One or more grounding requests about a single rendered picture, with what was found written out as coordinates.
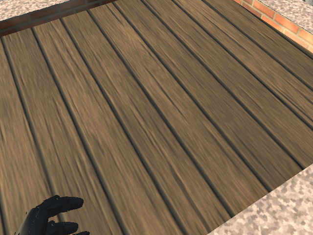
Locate robot left hand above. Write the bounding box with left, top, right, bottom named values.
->
left=14, top=195, right=90, bottom=235

